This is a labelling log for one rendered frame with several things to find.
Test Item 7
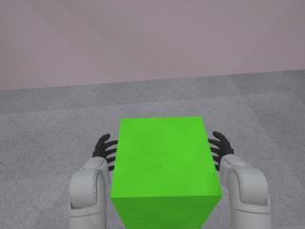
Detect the robot left hand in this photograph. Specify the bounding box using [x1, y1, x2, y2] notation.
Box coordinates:
[92, 134, 118, 171]

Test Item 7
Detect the left robot forearm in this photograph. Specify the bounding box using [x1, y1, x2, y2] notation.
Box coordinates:
[68, 156, 111, 229]

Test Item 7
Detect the robot right hand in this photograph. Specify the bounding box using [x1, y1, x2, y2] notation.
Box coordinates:
[208, 131, 234, 172]

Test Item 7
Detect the carton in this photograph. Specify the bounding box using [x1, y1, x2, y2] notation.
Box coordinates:
[110, 116, 223, 229]

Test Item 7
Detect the right robot forearm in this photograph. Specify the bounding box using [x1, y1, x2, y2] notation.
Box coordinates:
[219, 154, 273, 229]

